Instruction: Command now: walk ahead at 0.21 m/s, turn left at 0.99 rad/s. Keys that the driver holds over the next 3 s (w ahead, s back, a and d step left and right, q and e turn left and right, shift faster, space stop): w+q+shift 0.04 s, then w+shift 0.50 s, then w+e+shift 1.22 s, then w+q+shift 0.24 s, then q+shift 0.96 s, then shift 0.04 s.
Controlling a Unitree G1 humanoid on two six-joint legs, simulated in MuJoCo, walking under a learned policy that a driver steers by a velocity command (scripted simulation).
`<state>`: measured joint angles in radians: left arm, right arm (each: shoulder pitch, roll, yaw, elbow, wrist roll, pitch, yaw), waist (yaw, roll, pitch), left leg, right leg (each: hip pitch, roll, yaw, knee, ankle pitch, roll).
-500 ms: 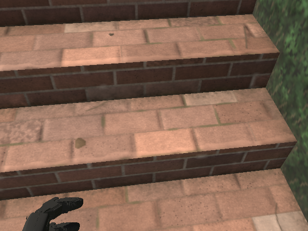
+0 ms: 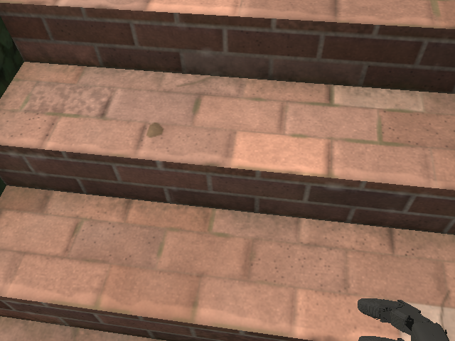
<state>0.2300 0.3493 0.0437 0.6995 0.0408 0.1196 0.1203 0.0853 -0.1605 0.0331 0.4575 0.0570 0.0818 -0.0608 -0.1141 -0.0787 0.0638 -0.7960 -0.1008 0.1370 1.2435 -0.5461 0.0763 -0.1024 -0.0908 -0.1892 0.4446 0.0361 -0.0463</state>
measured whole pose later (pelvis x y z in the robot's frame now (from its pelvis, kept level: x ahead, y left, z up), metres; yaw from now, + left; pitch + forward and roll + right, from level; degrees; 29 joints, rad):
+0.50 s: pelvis +0.19 +0.03 +0.03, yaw +10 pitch +5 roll +4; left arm 0.46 0.28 0.03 0.92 0.01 -0.08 -0.02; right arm 0.12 -0.23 0.02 0.55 0.00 -0.07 0.00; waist -0.06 0.01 -0.05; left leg -0.62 -0.08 0.17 1.14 -0.61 0.11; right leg -0.42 0.03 0.10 1.69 -0.18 -0.15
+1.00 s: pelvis +0.56 +0.05 +0.29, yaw -1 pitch +2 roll +0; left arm 0.69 0.12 -0.02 0.97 -0.01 -0.03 -0.02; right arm -0.11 -0.08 0.09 0.41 -0.05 -0.19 0.06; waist 0.05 0.02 -0.08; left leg -1.18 -0.03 -0.06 2.17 -0.29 0.06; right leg -0.19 0.16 0.23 0.59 -0.41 -0.11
